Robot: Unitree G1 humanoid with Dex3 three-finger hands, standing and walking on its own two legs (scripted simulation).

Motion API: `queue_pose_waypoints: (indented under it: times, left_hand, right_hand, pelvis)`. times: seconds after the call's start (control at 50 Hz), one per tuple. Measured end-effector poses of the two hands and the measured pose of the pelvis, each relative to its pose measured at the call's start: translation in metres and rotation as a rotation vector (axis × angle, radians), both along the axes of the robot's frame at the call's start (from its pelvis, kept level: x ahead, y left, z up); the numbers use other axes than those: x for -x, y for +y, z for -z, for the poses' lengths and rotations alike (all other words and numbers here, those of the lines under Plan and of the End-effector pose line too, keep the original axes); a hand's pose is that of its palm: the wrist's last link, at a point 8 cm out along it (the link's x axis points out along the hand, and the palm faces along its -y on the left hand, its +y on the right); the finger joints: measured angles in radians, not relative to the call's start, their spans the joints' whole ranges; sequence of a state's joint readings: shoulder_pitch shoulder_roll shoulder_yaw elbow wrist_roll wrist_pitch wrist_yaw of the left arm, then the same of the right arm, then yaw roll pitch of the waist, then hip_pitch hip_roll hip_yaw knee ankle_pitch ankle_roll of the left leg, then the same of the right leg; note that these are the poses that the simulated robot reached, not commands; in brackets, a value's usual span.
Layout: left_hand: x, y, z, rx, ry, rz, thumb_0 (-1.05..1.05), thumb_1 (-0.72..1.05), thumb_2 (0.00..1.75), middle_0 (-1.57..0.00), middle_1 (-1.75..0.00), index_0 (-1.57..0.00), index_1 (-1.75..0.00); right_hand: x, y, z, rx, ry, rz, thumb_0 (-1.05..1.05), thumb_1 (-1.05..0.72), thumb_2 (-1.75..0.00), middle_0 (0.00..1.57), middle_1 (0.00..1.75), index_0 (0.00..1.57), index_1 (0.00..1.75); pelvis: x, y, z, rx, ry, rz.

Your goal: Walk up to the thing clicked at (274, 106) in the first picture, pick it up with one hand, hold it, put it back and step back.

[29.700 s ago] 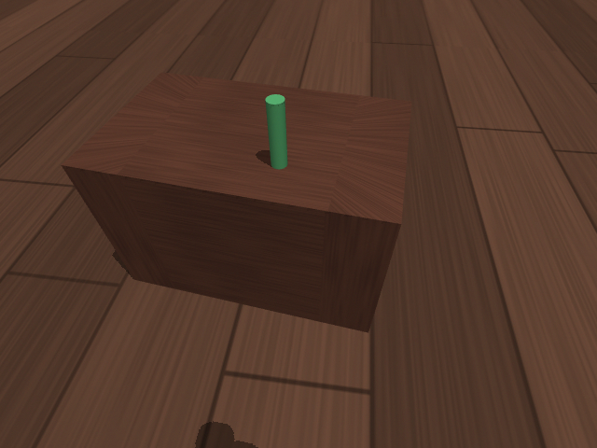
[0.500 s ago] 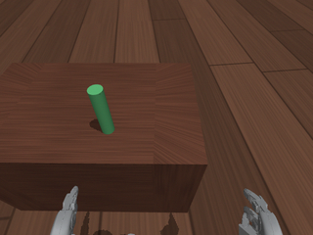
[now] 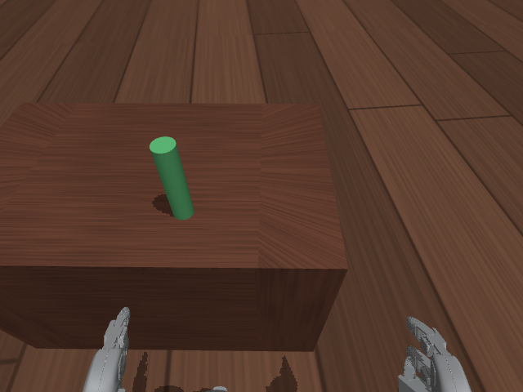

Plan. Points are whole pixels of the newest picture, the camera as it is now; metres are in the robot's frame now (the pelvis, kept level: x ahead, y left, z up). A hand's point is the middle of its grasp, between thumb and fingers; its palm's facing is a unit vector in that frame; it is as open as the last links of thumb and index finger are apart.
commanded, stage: home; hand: left
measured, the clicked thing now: (174, 182) +0.52 +0.21 -0.01
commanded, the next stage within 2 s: stand in 1.06 s
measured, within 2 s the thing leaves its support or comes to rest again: neither
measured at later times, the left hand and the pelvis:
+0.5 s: hand (150, 373) +0.18 +0.18 -0.04, palm faces +0.12 -0.96 -0.24, open 17.3 cm; pelvis +0.00 +0.00 +0.00, yaw +0 degrees
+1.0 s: hand out of the picture +0.13 +0.23 -0.09, palm faces -0.05 -0.92 -0.40, open 17.5 cm; pelvis +0.00 +0.00 +0.02, yaw +0 degrees
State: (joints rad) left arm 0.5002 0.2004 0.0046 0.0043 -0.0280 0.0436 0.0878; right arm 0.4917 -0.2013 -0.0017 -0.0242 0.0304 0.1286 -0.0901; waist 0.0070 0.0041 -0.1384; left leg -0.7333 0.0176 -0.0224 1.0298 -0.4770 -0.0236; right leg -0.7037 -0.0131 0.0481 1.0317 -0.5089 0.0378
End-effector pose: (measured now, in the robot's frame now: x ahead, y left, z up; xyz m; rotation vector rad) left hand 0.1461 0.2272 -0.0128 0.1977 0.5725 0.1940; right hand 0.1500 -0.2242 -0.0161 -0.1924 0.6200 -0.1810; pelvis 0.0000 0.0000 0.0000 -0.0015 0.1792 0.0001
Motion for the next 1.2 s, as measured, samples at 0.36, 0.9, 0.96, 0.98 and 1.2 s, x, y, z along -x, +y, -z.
queue_pose_waypoints:
  times: [0.36,0.9,0.96,0.98,1.2]
  left_hand:
    - [-0.004,0.001,-0.001,-0.004,-0.011,0.003,-0.01,-0.51,0.08,-0.05,-0.06,-0.05,-0.06]
    - [0.001,0.022,0.025,-0.144,0.181,0.115,-0.01,-0.56,0.05,-0.05,-0.05,-0.05,-0.05]
    - [0.014,0.039,0.037,-0.152,0.283,0.099,-0.01,-0.56,0.05,-0.05,-0.05,-0.05,-0.06]
    - [0.019,0.044,0.040,-0.152,0.310,0.087,-0.01,-0.55,0.05,-0.05,-0.05,-0.05,-0.06]
    - [0.081,0.064,0.056,-0.125,0.535,-0.024,0.00,-0.55,0.06,-0.05,-0.05,-0.05,-0.06]
  right_hand:
    - [0.000,0.002,0.001,0.000,0.011,0.002,0.02,-0.90,-0.90,0.20,0.30,0.20,0.30]
    - [0.012,-0.028,0.059,0.096,0.290,-0.080,0.01,-0.90,-0.90,0.20,0.30,0.20,0.30]
    - [0.023,-0.042,0.063,0.090,0.348,-0.070,0.01,-0.90,-0.89,0.21,0.30,0.20,0.30]
    - [0.027,-0.047,0.063,0.088,0.361,-0.058,0.01,-0.90,-0.89,0.21,0.30,0.20,0.30]
    - [0.069,-0.075,0.058,0.106,0.504,0.026,0.01,-0.91,-0.89,0.20,0.30,0.20,0.30]
  pelvis:
    - [-0.001,0.002,-0.001,0.001,0.001,0.002]
    - [0.002,-0.002,-0.012,0.005,-0.114,-0.008]
    - [0.003,-0.002,-0.016,-0.003,-0.141,-0.005]
    - [0.003,-0.003,-0.017,-0.004,-0.147,-0.004]
    - [0.004,-0.006,-0.033,0.001,-0.196,-0.006]
